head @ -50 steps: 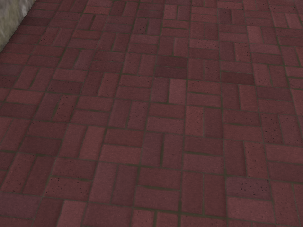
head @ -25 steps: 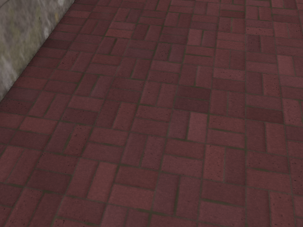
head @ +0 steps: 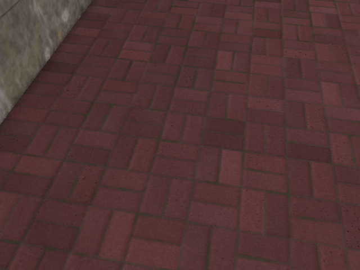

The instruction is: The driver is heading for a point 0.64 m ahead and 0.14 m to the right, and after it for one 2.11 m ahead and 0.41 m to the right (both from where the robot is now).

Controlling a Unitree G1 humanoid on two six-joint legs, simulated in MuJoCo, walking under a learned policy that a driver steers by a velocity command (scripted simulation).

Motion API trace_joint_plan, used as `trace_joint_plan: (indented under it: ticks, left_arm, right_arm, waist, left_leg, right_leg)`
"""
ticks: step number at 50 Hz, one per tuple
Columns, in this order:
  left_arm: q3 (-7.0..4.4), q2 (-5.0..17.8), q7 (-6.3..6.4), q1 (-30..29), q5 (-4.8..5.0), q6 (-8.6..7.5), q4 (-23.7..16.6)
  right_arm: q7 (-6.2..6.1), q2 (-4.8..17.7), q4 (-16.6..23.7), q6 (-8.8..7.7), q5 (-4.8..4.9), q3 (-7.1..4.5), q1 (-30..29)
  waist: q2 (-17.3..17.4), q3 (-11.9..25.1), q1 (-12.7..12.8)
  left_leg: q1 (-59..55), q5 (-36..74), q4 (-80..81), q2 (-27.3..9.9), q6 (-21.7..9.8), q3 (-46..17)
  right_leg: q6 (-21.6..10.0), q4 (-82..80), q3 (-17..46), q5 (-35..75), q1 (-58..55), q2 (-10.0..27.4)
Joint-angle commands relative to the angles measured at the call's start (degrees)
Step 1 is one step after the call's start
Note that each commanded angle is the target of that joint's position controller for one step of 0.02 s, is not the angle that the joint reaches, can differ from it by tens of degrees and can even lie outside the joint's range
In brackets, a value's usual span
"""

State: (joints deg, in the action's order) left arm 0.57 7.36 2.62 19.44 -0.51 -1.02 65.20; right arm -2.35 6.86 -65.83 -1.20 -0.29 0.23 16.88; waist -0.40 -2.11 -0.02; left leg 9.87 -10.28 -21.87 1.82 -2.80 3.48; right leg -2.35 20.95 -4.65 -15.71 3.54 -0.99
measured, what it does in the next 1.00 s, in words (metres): walks ahead: left foot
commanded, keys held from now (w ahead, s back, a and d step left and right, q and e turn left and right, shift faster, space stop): no key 0.58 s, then w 0.42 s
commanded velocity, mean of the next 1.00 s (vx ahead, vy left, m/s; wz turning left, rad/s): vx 0.12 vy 0.00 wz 0.00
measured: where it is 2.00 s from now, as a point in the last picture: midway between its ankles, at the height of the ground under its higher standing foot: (182, 246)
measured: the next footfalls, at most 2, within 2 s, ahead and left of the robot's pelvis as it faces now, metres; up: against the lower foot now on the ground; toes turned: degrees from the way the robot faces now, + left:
left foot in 0.96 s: +0.16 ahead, +0.14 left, +0.00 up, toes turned +5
right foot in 1.46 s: +0.50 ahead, -0.02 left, +0.00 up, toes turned -11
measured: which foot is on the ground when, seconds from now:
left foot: down 0.00-0.68, up 0.70-0.94, down 0.96-1.00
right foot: down 0.00-0.96, up 0.98-1.00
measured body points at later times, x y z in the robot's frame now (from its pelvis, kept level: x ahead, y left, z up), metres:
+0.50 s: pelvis +0.00 +0.00 +0.00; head +0.00 +0.00 +0.45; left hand -0.06 +0.20 -0.16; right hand -0.04 -0.20 -0.16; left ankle +0.02 +0.09 -0.74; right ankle -0.04 -0.09 -0.74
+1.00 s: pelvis +0.10 +0.05 -0.02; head +0.11 +0.07 +0.43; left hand -0.02 +0.27 -0.17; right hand +0.16 -0.19 -0.15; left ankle +0.13 +0.14 -0.75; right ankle -0.04 -0.08 -0.72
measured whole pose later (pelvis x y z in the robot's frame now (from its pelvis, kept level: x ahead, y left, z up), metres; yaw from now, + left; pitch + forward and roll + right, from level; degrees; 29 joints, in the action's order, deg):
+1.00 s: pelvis +0.10 +0.05 -0.02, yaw +0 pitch +0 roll +0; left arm -2.1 10.0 0.6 29.2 -1.2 -3.6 66.2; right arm 0.5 10.0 -57.5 -4.9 -1.2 -3.2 13.6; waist -3.0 -1.2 0.7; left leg 18.6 -14.6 -34.0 0.0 -3.8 6.4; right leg -2.6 41.1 -2.0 -26.6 6.3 2.4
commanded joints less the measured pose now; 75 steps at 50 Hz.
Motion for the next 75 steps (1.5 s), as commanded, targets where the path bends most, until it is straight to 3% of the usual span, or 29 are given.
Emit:
trace_joint_plan:
  ticks: [1,29,32,34,36,37,39,41,44,46,47,48,49,50,51,52,53,54,56,59,62,67,70,71,72,73,74,75]
  left_arm:
    - [-0.22,3.1,0.15,5.4,0.00,-0.07,0.3]
    - [0.53,1.3,0.17,8.4,-0.07,-0.41,1.8]
    - [-0.34,2.9,0.00,10.1,-0.32,-0.16,1.9]
    - [-1.28,4.6,-0.26,11.9,-0.28,0.25,1.4]
    - [-2.48,7.0,-0.25,14.8,-0.20,0.17,1.9]
    - [-2.83,7.1,-0.30,14.8,-0.39,-0.09,1.8]
    - [-3.31,7.7,-0.56,14.6,-1.09,-1.01,1.5]
    - [-3.38,7.2,-0.74,13.2,-0.89,-2.00,0.9]
    - [-3.64,8.1,-0.87,11.8,-0.77,-2.96,0.3]
    - [-3.82,8.7,-1.22,9.5,-0.39,-3.14,-0.3]
    - [-3.74,8.6,-1.46,9.1,-0.51,-3.38,-0.6]
    - [-3.14,6.9,-1.86,8.2,-0.66,-3.87,-1.2]
    - [-1.96,2.4,-2.43,7.7,-0.01,-4.16,-4.5]
    - [-3.04,5.9,-2.97,5.5,-1.40,-4.01,-5.7]
    - [-3.11,5.6,-3.43,2.6,-1.66,-3.81,-6.9]
    - [-2.95,4.9,-3.87,0.9,-1.30,-4.10,-7.2]
    - [-3.09,4.3,-4.07,1.0,-0.96,-4.17,-7.1]
    - [-3.29,4.3,-4.18,2.0,-1.34,-3.72,-6.8]
    - [-3.64,4.5,-4.42,2.1,-1.47,-2.67,-6.8]
    - [-3.82,4.6,-4.61,-4.6,-1.31,-1.76,-9.2]
    - [-3.31,3.8,-4.88,-13.2,-0.86,-1.68,-12.4]
    - [-2.95,4.0,-5.09,-20.0,-0.55,-1.91,-15.6]
    - [-4.06,6.0,-4.42,-14.6,-0.84,-2.43,-14.5]
    - [-4.76,7.1,-4.16,-8.9,-0.90,-2.66,-12.9]
    - [-5.58,8.2,-3.99,-1.6,-1.19,-2.92,-10.5]
    - [-6.93,11.3,-3.66,5.2,-2.08,-2.98,-8.8]
    - [-8.70,17.5,-3.33,8.3,-2.70,-2.57,-9.4]
    - [-8.52,17.3,-3.82,6.3,-0.84,-1.69,-9.1]
  right_arm:
    - [-0.12,4.1,0.2,-0.14,-0.02,-0.46,3.9]
    - [0.05,2.8,-1.3,0.19,0.07,0.22,6.5]
    - [0.21,3.8,-0.9,0.57,-0.02,-0.30,6.5]
    - [0.78,3.8,0.7,0.71,-0.54,-0.72,4.5]
    - [1.70,1.5,3.5,0.14,-1.63,-0.34,0.6]
    - [2.05,2.1,4.8,-0.33,-2.05,-0.55,-1.3]
    - [2.71,3.9,6.8,-1.32,-1.91,-1.33,-2.7]
    - [3.24,4.3,8.1,-2.27,-1.27,-1.84,-3.7]
    - [3.76,4.0,9.8,-2.74,-0.63,-2.37,-4.4]
    - [3.78,3.5,8.4,-2.84,-0.31,-2.76,1.1]
    - [3.46,4.6,6.3,-2.99,-0.28,-3.52,7.1]
    - [2.78,7.6,4.1,-3.55,-0.74,-4.80,15.5]
    - [2.07,14.8,3.1,-3.66,-1.27,-6.47,23.8]
    - [2.02,13.4,2.1,-2.74,-1.07,-6.01,23.1]
    - [2.09,11.9,4.4,-2.58,-1.13,-5.36,15.0]
    - [2.46,10.3,6.1,-2.94,-0.96,-4.88,9.9]
    - [2.52,9.4,6.9,-3.37,-0.87,-4.41,7.3]
    - [2.35,7.7,6.8,-3.87,-0.72,-3.72,6.7]
    - [1.90,6.8,5.6,-4.63,-0.63,-3.11,9.2]
    - [1.66,7.3,4.4,-5.10,-0.58,-2.73,13.0]
    - [1.58,7.0,4.4,-5.34,-0.87,-2.35,13.6]
    - [0.91,7.8,3.6,-5.99,-0.86,-2.43,14.9]
    - [0.24,10.0,3.8,-5.96,-1.03,-2.99,13.1]
    - [0.03,10.9,4.1,-5.50,-1.30,-3.33,12.2]
    - [0.07,11.8,4.6,-4.99,-1.13,-3.62,11.4]
    - [0.43,12.0,5.9,-4.84,-0.82,-3.71,10.5]
    - [1.61,6.6,8.8,-4.88,0.58,-2.94,14.0]
    - [2.19,9.2,10.8,-5.34,0.16,-3.62,9.7]
  waist:
    - [0.3,-2.6,0.2]
    - [0.1,-4.1,-0.2]
    - [-0.8,-4.2,0.4]
    - [-3.8,-8.4,1.8]
    - [-8.3,-12.1,3.3]
    - [-7.5,-13.1,3.4]
    - [-4.8,-12.1,2.8]
    - [-3.3,-10.6,1.9]
    - [-4.8,-8.8,1.0]
    - [-4.3,-7.7,-2.2]
    - [-2.9,-5.7,-4.6]
    - [2.7,-1.8,-8.3]
    - [19.0,2.5,-10.0]
    - [15.1,1.0,-7.8]
    - [7.5,-3.7,-4.0]
    - [3.0,-5.2,-2.6]
    - [1.7,-5.2,-0.6]
    - [2.0,-4.7,0.7]
    - [2.9,-3.8,1.3]
    - [3.3,-4.6,0.8]
    - [4.1,-6.1,-0.4]
    - [4.8,-7.0,-1.2]
    - [5.8,-2.3,2.0]
    - [6.2,1.0,4.4]
    - [5.9,4.9,7.3]
    - [4.4,8.3,10.6]
    - [-8.0,14.8,7.8]
    - [-5.6,17.5,6.8]
  left_leg:
    - [-0.9,9.9,3.5,-7.9,-1.1,-8.3]
    - [0.6,4.8,3.8,-7.3,-0.8,-8.1]
    - [3.1,-10.5,1.4,-4.3,-1.6,-6.6]
    - [11.4,-21.0,-4.6,-1.6,-2.3,-4.2]
    - [19.1,-15.2,-16.1,-0.6,-1.7,1.2]
    - [22.0,-13.4,-20.6,-2.7,-1.7,0.8]
    - [27.5,-14.4,-25.6,-4.9,-1.6,-1.2]
    - [26.7,-12.5,-23.1,-5.6,-1.1,-1.2]
    - [17.8,-9.6,-16.4,-3.9,-1.0,1.5]
    - [4.4,-5.3,-9.8,-1.0,-1.2,4.6]
    - [-4.7,-5.7,-7.5,0.8,-1.4,5.0]
    - [-15.3,-8.8,-3.4,-3.9,-2.7,-2.0]
    - [-22.8,-24.3,9.5,-20.4,-8.2,-29.7]
    - [-18.0,-28.8,15.0,-24.3,-11.6,-42.4]
    - [-12.5,-29.6,13.6,-23.6,-10.9,-36.1]
    - [-7.7,-22.8,14.3,-21.4,-9.9,-29.9]
    - [-4.9,-16.1,15.0,-19.0,-8.7,-24.5]
    - [-3.8,-9.9,15.3,-17.0,-7.7,-20.2]
    - [-5.2,1.3,14.9,-15.1,-7.5,-14.5]
    - [-7.8,12.1,14.8,-14.3,-8.0,-10.0]
    - [-7.6,18.0,15.3,-12.9,-7.3,-4.2]
    - [-10.4,28.2,14.5,-14.2,-5.8,2.1]
    - [-16.1,52.8,2.9,-15.1,-4.6,5.6]
    - [-16.8,57.8,-5.8,-15.2,-4.4,6.4]
    - [-14.7,55.2,-16.9,-14.6,-3.8,7.2]
    - [-4.9,42.3,-31.6,-13.2,-3.0,7.6]
    - [16.8,0.2,-57.0,-3.4,-0.4,7.5]
    - [26.5,-16.8,-64.7,1.3,-0.6,-3.9]
  right_leg:
    - [-1.0,-3.9,6.3,7.0,4.3,7.0]
    - [-1.1,-4.4,6.9,4.8,6.6,7.2]
    - [-2.6,-4.8,7.3,-11.8,7.4,5.7]
    - [-5.7,-8.0,13.1,-26.8,8.5,8.4]
    - [-10.2,-15.1,23.8,-33.7,6.7,17.4]
    - [-11.8,-16.7,26.3,-31.4,6.4,20.1]
    - [-12.8,-16.6,26.1,-24.1,1.9,21.0]
    - [-11.1,-15.4,21.3,-16.3,-0.1,18.7]
    - [-9.6,-12.6,15.0,-8.6,3.1,15.8]
    - [-8.3,-7.2,10.5,-5.5,10.7,13.1]
    - [-7.2,-0.9,8.1,0.3,14.7,11.0]
    - [-5.3,12.5,3.2,5.2,20.0,7.2]
    - [-1.6,34.5,-4.1,-7.4,32.3,-0.6]
    - [-2.9,46.3,2.7,-14.3,36.6,-0.3]
    - [-3.9,50.2,4.9,-9.1,39.0,3.7]
    - [-4.0,48.7,5.7,-3.5,37.5,5.4]
    - [-3.7,46.1,5.7,-0.4,34.7,6.5]
    - [-3.0,43.9,5.5,0.9,32.6,7.0]
    - [-2.1,42.0,3.9,2.9,32.2,6.4]
    - [-1.0,37.7,2.0,6.3,36.9,6.2]
    - [-0.8,28.1,0.5,11.0,37.2,5.0]
    - [-4.0,15.1,-2.5,14.7,30.0,2.2]
    - [-7.5,13.9,-5.0,9.6,22.3,-2.0]
    - [-8.8,13.4,-5.7,7.0,17.3,-3.9]
    - [-10.0,9.7,-5.5,7.8,9.0,-5.2]
    - [-12.4,7.3,2.0,4.2,-2.6,-0.4]
    - [-21.7,4.8,31.2,1.5,-19.0,17.5]
    - [-23.9,-4.9,48.4,-1.4,-20.7,20.6]
Over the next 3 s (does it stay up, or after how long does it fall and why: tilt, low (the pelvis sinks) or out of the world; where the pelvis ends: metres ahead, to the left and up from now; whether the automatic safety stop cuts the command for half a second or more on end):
stays up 0.68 -0.02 0.00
